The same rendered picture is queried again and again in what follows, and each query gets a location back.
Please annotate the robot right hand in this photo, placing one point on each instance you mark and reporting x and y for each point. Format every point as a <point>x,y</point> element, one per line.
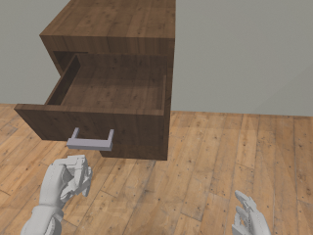
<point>254,221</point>

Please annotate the robot left hand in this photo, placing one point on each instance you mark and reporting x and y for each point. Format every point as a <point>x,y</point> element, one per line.
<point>65,178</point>

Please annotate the drawer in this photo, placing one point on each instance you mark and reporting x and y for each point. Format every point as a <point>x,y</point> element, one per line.
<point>100,92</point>

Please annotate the handle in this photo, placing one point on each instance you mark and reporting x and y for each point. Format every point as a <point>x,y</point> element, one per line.
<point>90,144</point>

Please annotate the cabinet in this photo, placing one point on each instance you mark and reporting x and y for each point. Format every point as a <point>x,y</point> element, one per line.
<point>117,27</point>

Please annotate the robot left forearm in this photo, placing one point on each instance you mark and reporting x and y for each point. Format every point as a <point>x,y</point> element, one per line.
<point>45,220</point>

